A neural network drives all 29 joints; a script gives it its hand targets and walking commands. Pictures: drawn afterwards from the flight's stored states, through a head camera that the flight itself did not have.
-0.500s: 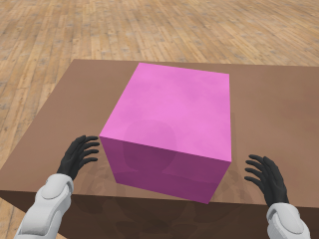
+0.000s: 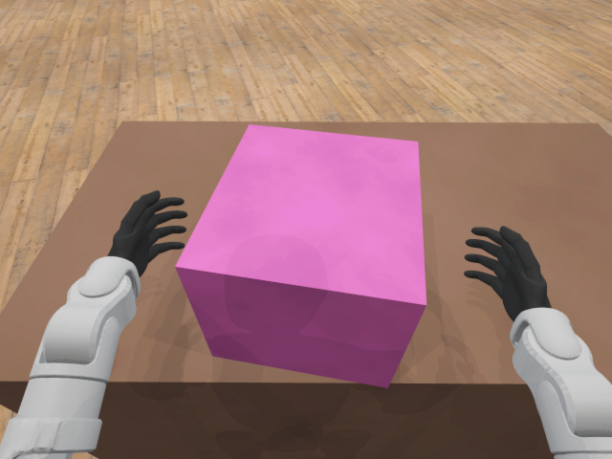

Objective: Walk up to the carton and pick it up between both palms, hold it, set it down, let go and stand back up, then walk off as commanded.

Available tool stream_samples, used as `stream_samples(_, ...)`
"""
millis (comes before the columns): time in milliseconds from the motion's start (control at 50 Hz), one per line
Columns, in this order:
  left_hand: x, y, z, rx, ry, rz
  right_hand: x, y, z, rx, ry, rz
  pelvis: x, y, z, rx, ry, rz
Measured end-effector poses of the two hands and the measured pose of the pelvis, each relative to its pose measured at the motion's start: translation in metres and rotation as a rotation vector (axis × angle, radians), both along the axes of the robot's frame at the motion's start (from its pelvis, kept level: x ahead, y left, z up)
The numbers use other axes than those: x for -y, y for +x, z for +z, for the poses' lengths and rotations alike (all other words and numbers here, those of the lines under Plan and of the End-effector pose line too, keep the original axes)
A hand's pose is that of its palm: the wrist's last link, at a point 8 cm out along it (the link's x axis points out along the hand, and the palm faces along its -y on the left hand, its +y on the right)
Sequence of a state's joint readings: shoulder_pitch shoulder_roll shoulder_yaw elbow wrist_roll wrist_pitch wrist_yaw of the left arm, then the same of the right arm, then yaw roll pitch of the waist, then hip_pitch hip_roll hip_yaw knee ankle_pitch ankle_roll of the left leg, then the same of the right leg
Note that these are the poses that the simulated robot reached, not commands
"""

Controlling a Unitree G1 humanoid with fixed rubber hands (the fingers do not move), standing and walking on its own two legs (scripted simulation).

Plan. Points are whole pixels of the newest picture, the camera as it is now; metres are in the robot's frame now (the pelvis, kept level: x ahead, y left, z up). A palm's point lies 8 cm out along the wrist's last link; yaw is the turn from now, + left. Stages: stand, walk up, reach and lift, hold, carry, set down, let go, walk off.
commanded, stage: reach and lift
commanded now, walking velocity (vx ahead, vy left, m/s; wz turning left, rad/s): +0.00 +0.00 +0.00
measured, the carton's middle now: (314, 249) +0.43 -0.01 +0.02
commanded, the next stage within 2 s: none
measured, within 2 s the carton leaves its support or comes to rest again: neither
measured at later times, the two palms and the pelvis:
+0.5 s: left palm (140, 185) +0.41 +0.21 +0.18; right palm (533, 235) +0.34 -0.26 +0.15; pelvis +0.00 +0.00 +0.00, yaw +0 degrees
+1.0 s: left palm (153, 156) +0.45 +0.21 +0.19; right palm (544, 204) +0.37 -0.28 +0.17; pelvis +0.00 +0.00 +0.00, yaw +0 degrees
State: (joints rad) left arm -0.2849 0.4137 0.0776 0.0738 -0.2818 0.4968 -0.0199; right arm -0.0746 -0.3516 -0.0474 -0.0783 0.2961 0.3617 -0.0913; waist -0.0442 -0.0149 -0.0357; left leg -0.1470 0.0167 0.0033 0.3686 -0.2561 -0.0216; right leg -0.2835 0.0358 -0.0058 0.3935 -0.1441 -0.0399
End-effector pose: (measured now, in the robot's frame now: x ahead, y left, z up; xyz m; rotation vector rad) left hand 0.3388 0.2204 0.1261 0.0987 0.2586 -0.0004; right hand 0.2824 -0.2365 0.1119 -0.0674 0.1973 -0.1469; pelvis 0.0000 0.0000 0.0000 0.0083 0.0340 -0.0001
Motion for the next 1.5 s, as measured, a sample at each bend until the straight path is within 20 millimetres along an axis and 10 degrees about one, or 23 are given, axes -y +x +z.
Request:
stream_samples(920, 0.017, 0.108, 0.073, 0.020, -0.060, 0.045, 0.037, 0.092, 0.065, 0.006, 0.052, -0.104, 0.001, -0.002, 0.000, 0.003, 0.001, 0.000)
stream_samples(1500, 0.016, 0.115, -0.043, -0.012, -0.031, 0.012, 0.014, 0.106, -0.023, -0.001, 0.093, -0.151, -0.019, 0.009, -0.004, -0.097, -0.025, 0.000)
